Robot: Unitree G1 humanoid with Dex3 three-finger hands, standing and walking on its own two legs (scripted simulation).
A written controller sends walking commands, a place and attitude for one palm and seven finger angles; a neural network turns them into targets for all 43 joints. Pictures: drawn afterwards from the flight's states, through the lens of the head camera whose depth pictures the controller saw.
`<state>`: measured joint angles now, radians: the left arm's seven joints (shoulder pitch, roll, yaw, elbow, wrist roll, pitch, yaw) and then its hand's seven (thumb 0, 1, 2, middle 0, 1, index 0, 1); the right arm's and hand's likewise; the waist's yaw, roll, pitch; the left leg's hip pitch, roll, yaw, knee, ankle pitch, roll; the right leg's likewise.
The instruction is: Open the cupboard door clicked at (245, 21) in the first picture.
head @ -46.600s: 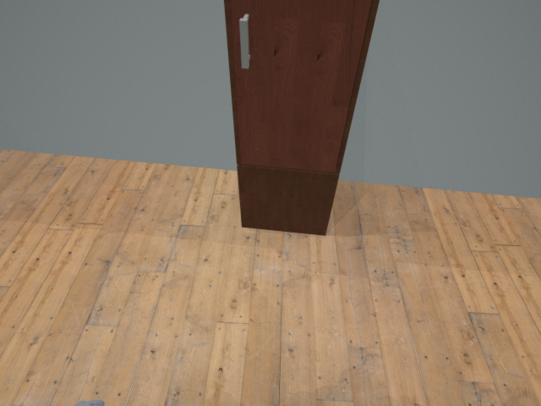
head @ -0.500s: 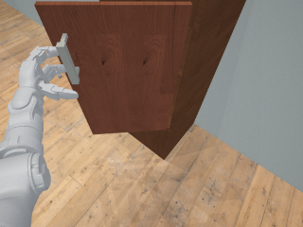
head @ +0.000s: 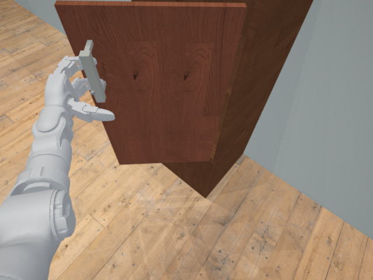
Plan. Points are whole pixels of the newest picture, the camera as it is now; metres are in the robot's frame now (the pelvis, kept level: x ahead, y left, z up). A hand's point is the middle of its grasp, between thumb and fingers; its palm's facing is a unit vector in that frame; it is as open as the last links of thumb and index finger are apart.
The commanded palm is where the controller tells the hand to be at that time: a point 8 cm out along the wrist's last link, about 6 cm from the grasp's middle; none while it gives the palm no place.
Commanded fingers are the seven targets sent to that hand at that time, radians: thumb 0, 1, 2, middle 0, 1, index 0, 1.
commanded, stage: slide the fingers in behind the handle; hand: left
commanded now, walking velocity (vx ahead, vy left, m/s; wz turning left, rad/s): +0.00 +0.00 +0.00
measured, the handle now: (95, 72) +0.53 +0.19 +0.14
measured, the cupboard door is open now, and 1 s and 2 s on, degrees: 44 44 69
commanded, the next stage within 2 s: close the thumb around the handle in 0.54 s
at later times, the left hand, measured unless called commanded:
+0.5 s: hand (99, 93) +0.47 +0.17 +0.13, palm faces +0.05 -1.00 +0.01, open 14.0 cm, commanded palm +0.44 +0.22 +0.14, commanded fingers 0.00 -0.50 0.30 -0.30 -1.20 -0.30 -1.20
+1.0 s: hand (100, 93) +0.47 +0.17 +0.13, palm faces +0.06 -1.00 +0.01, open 10.3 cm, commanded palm +0.45 +0.22 +0.14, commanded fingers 0.00 0.56 0.76 -0.38 -1.31 -0.38 -1.31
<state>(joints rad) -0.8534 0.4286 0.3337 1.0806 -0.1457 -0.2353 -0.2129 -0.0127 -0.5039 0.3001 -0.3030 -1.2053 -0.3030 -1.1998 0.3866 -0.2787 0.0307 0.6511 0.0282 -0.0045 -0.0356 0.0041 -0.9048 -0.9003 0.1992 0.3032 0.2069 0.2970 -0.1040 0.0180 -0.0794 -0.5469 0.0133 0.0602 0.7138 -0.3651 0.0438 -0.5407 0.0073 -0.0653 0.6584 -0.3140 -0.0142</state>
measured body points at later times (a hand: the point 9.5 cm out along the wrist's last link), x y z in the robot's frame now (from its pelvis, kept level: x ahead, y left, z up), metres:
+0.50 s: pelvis +0.00 +0.00 +0.00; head +0.05 +0.00 +0.45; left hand +0.46 +0.23 +0.13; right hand +0.03 -0.27 -0.12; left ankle -0.01 +0.09 -0.72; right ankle +0.00 -0.11 -0.72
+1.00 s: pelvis -0.01 -0.01 +0.00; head +0.05 -0.01 +0.45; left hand +0.46 +0.22 +0.14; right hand +0.03 -0.28 -0.12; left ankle -0.01 +0.09 -0.72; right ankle +0.00 -0.11 -0.72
